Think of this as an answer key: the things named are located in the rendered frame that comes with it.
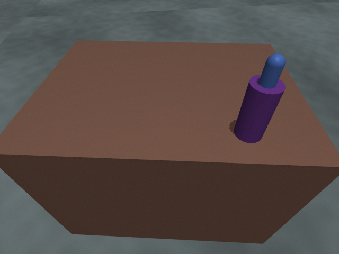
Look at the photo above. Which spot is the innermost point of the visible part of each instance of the bottle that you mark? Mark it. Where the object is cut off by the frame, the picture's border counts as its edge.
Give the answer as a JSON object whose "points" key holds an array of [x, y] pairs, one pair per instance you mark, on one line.
{"points": [[260, 101]]}

